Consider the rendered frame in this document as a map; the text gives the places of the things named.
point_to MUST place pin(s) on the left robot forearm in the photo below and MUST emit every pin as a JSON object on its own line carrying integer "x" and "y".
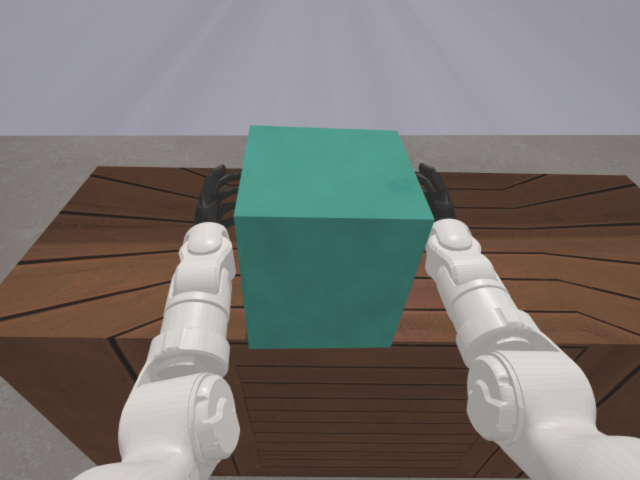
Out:
{"x": 192, "y": 339}

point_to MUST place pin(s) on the robot left upper arm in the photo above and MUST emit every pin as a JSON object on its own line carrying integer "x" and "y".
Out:
{"x": 175, "y": 429}

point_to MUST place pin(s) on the pedestal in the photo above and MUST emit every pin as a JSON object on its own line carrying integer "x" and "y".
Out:
{"x": 79, "y": 311}

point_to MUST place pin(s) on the robot right upper arm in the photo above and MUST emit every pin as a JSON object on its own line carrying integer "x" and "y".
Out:
{"x": 539, "y": 408}

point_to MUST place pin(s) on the right robot hand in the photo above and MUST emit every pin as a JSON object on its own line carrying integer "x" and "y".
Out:
{"x": 436, "y": 193}

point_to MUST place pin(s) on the carton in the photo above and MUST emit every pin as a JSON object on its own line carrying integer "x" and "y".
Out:
{"x": 331, "y": 225}

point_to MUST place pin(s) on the left robot hand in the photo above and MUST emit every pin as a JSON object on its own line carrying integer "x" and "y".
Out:
{"x": 208, "y": 208}

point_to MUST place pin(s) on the right robot forearm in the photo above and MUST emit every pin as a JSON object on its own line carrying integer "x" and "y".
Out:
{"x": 477, "y": 302}

